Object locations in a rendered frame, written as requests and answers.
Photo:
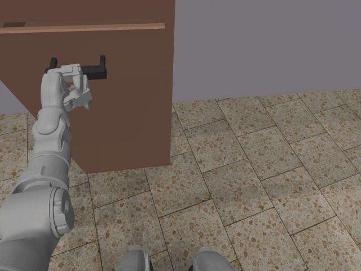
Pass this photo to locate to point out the left robot hand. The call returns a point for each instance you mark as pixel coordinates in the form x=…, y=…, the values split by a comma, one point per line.
x=55, y=93

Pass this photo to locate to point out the cabinet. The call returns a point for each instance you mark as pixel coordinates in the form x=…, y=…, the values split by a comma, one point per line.
x=128, y=125

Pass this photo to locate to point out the right robot shin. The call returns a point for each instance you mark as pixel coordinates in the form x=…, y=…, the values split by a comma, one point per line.
x=204, y=249

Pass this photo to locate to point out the robot left upper arm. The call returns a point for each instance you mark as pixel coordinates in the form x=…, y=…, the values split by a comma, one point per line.
x=32, y=224

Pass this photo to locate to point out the robot left forearm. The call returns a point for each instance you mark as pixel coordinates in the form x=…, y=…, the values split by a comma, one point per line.
x=50, y=160

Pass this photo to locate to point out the handle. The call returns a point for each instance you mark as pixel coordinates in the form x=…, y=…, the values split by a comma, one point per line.
x=93, y=72

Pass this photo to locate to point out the drawer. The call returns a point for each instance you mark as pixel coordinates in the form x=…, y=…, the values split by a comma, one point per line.
x=132, y=47

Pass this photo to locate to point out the left robot thigh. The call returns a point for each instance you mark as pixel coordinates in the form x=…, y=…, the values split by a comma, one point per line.
x=135, y=260

